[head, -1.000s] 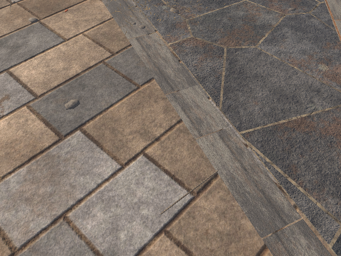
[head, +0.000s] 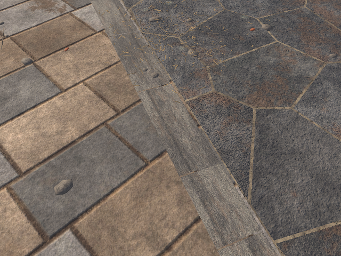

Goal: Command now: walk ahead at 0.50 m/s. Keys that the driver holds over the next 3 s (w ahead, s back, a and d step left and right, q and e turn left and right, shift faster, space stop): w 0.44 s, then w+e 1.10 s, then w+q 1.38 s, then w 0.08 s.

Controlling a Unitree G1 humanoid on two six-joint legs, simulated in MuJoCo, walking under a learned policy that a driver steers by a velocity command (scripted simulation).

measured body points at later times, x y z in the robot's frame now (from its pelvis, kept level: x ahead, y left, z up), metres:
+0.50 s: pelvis +0.27 -0.05 -0.01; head +0.29 -0.06 +0.44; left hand +0.35 +0.20 -0.14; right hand +0.27 -0.29 -0.16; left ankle +0.18 +0.07 -0.65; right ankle +0.32 -0.11 -0.74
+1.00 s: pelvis +0.53 -0.02 -0.01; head +0.57 -0.02 +0.44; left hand +0.58 +0.24 -0.16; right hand +0.66 -0.30 -0.11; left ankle +0.62 +0.05 -0.74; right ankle +0.37 -0.10 -0.67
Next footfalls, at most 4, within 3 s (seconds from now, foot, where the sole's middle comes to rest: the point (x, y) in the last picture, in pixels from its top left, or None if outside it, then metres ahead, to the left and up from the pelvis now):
0.36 right None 0.36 -0.11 -0.78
0.90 left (161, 214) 0.66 0.05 -0.78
1.44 right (227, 181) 0.83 -0.25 -0.78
2.02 left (232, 126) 1.16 -0.31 -0.78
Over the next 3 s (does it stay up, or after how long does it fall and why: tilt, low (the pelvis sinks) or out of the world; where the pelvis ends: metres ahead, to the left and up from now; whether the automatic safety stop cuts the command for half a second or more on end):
stays up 1.49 -0.45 -0.01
